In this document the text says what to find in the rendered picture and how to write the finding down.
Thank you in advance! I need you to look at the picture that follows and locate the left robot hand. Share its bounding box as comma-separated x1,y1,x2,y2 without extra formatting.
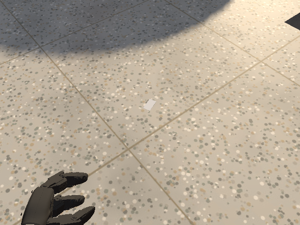
21,171,96,225

